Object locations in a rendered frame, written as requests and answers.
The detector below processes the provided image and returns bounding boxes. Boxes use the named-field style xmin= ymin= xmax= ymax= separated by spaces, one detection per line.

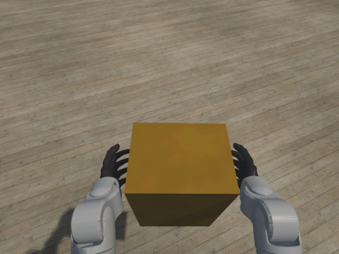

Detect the robot left hand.
xmin=100 ymin=144 xmax=130 ymax=187

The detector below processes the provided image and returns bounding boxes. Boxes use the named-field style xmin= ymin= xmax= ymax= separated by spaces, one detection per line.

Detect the robot right forearm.
xmin=239 ymin=176 xmax=303 ymax=254

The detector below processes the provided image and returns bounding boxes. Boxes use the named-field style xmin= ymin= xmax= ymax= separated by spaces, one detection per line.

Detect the carton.
xmin=124 ymin=123 xmax=240 ymax=226

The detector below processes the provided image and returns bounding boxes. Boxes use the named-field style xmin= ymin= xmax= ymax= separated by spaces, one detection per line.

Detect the robot left forearm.
xmin=70 ymin=177 xmax=124 ymax=254

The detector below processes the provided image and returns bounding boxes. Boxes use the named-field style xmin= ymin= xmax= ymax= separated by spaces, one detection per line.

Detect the robot right hand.
xmin=231 ymin=143 xmax=258 ymax=189

